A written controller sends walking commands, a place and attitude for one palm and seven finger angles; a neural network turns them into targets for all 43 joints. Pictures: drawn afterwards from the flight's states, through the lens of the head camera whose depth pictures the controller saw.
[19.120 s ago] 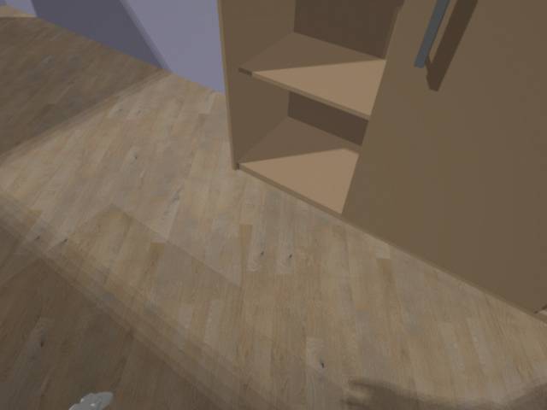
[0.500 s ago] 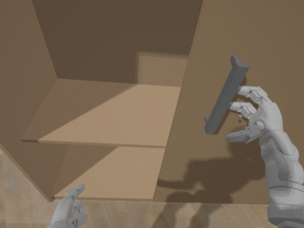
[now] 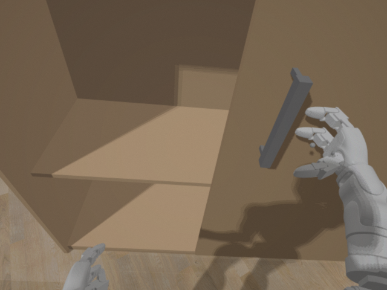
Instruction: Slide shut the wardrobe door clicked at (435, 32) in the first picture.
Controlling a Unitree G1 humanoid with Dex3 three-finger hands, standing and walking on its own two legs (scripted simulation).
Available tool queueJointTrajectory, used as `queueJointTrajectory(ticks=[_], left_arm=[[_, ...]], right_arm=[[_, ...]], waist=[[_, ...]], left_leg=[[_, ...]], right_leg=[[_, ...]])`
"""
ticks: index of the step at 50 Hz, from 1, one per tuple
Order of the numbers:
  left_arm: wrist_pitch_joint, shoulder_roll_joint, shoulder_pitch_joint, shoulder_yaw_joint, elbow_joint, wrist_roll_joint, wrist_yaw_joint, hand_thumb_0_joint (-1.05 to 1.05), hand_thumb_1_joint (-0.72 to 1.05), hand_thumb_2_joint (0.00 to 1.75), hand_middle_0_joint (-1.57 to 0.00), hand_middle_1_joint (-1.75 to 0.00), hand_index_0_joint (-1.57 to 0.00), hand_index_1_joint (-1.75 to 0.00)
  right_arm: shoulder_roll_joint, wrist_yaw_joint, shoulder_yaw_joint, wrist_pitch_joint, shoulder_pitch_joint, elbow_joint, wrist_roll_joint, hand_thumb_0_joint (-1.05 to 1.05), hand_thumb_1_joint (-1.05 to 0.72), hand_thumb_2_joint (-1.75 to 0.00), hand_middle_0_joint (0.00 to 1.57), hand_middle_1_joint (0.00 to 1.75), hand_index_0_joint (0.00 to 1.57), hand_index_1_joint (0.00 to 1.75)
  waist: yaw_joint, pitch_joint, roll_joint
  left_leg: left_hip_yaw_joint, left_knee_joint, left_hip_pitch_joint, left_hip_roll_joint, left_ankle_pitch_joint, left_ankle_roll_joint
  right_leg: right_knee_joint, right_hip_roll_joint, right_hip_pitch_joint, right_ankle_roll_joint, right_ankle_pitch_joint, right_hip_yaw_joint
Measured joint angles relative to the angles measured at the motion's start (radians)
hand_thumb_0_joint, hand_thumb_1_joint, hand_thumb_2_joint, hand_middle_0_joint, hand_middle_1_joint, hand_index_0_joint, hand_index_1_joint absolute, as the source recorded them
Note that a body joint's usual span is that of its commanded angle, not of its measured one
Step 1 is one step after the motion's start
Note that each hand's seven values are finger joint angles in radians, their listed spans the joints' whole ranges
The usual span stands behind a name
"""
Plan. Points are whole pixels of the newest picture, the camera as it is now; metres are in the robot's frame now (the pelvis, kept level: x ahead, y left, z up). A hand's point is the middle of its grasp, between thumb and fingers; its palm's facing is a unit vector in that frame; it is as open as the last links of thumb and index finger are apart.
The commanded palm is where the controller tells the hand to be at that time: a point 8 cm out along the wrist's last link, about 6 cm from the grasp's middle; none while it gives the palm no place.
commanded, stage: move the hooked fingers beside the handle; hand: right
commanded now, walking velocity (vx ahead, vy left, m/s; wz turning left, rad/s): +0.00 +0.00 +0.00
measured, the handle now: (278, 122) +0.43 -0.14 +0.17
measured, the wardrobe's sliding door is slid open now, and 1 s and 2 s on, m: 0.62 0.62 0.62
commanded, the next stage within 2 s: feel for the door with the fingertips in 1.56 s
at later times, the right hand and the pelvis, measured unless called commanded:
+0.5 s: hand (316, 141) +0.38 -0.20 +0.17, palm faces -0.02 +1.00 -0.04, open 14.0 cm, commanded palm +0.35 -0.26 +0.17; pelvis +0.01 -0.01 +0.00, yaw +0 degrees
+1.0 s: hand (318, 139) +0.38 -0.21 +0.17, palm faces -0.01 +1.00 -0.04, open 14.0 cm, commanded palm +0.35 -0.27 +0.17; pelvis +0.01 +0.00 +0.00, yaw +0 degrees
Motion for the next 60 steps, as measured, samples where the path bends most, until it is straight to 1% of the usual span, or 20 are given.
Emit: queueJointTrajectory(ticks=[6, 15, 22, 33, 38, 44, 52, 57, 60], left_arm=[[-0.005, 0.004, 0.006, 0.001, 0.0, -0.001, 0.004, 0.01, 0.91, 0.9, -0.2, -0.3, -0.21, -0.3], [-0.015, 0.01, 0.013, 0.003, 0.003, 0.0, 0.007, 0.01, 0.91, 0.9, -0.2, -0.3, -0.21, -0.3], [-0.016, 0.008, 0.02, 0.007, -0.003, 0.002, 0.0, 0.01, 0.91, 0.9, -0.2, -0.3, -0.21, -0.3], [-0.005, 0.007, 0.014, 0.009, -0.013, 0.001, -0.001, 0.01, 0.91, 0.9, -0.2, -0.3, -0.21, -0.3], [-0.001, 0.01, 0.005, 0.006, -0.009, -0.002, 0.005, 0.01, 0.91, 0.9, -0.2, -0.3, -0.21, -0.3], [0.0, 0.01, -0.001, 0.005, -0.011, 0.001, 0.006, 0.01, 0.91, 0.9, -0.2, -0.3, -0.21, -0.3], [0.011, 0.005, 0.009, 0.005, -0.02, 0.0, -0.002, 0.01, 0.91, 0.9, -0.2, -0.3, -0.21, -0.3], [0.014, 0.011, 0.018, 0.009, -0.023, -0.003, -0.001, 0.01, 0.91, 0.9, -0.2, -0.3, -0.21, -0.3], [0.012, 0.015, 0.018, 0.01, -0.018, -0.005, 0.004, 0.01, 0.91, 0.9, -0.2, -0.3, -0.21, -0.3]], right_arm=[[-0.018, 0.011, -0.01, -0.006, -0.017, 0.035, -0.003, -0.01, 0.5, -0.3, 0.3, 1.2, 0.3, 1.2], [-0.024, 0.022, -0.008, -0.026, -0.051, 0.077, -0.005, -0.01, 0.5, -0.3, 0.3, 1.2, 0.3, 1.2], [-0.025, 0.027, -0.022, -0.031, -0.04, 0.064, -0.007, -0.01, 0.5, -0.3, 0.3, 1.2, 0.3, 1.2], [-0.032, 0.034, -0.035, -0.013, -0.004, 0.025, -0.005, -0.01, 0.5, -0.3, 0.3, 1.2, 0.3, 1.2], [-0.038, 0.039, -0.023, -0.01, -0.027, 0.048, -0.002, -0.01, 0.5, -0.3, 0.3, 1.2, 0.3, 1.2], [-0.033, 0.035, -0.013, -0.012, -0.044, 0.054, -0.006, -0.01, 0.5, -0.3, 0.3, 1.2, 0.3, 1.2], [-0.045, 0.045, -0.048, -0.007, -0.012, 0.038, -0.002, -0.01, 0.5, -0.3, 0.3, 1.2, 0.3, 1.2], [-0.05, 0.056, -0.057, 0.002, 0.018, 0.014, 0.007, -0.01, 0.5, -0.3, 0.3, 1.2, 0.3, 1.2], [-0.049, 0.056, -0.05, 0.003, 0.02, 0.006, 0.008, -0.01, 0.5, -0.3, 0.3, 1.2, 0.3, 1.2]], waist=[[0.003, 0.004, 0.002], [0.005, 0.007, 0.004], [0.007, 0.001, 0.003], [0.002, -0.005, 0.001], [-0.002, -0.001, 0.003], [-0.001, 0.003, 0.001], [0.007, -0.011, 0.001], [0.003, -0.011, -0.004], [-0.002, -0.007, -0.003]], left_leg=[[0.0, -0.002, -0.005, 0.0, 0.005, -0.002], [0.0, -0.002, -0.013, 0.003, 0.004, -0.005], [-0.007, -0.004, -0.014, 0.004, 0.001, -0.008], [-0.007, -0.004, -0.007, 0.004, -0.006, -0.008], [0.001, 0.0, -0.008, 0.005, -0.009, -0.008], [0.003, -0.001, -0.012, 0.006, -0.008, -0.007], [-0.007, -0.004, -0.009, 0.001, -0.009, -0.005], [-0.004, -0.002, -0.005, -0.001, -0.01, -0.003], [0.001, 0.0, -0.003, 0.0, -0.012, -0.003]], right_leg=[[0.003, 0.0, -0.007, -0.002, 0.002, 0.0], [0.005, 0.004, -0.017, -0.006, 0.0, 0.0], [0.0, 0.004, -0.015, -0.007, -0.004, -0.006], [0.004, 0.004, -0.009, -0.007, -0.013, -0.005], [0.01, 0.006, -0.014, -0.007, -0.014, 0.003], [0.007, 0.007, -0.017, -0.006, -0.011, 0.005], [0.0, 0.002, -0.009, -0.003, -0.013, -0.004], [0.005, 0.0, -0.007, -0.002, -0.016, -0.002], [0.009, 0.001, -0.008, -0.002, -0.015, 0.004]])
